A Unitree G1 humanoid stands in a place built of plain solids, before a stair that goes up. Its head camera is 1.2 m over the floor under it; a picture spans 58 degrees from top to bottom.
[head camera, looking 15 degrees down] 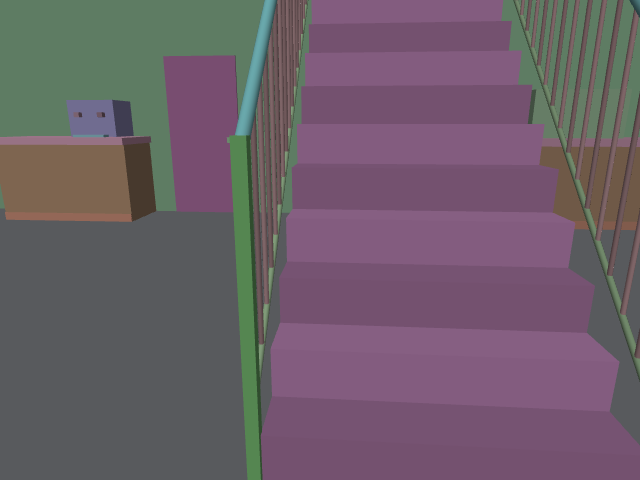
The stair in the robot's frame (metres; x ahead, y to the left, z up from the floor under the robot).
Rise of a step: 0.20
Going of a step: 0.21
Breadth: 1.22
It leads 4 degrees to the right of straight ahead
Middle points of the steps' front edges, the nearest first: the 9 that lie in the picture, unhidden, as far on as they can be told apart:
1.16 -0.41 0.21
1.38 -0.43 0.41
1.59 -0.44 0.61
1.80 -0.46 0.80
2.02 -0.47 1.00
2.23 -0.49 1.20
2.44 -0.51 1.40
2.66 -0.52 1.60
2.87 -0.54 1.80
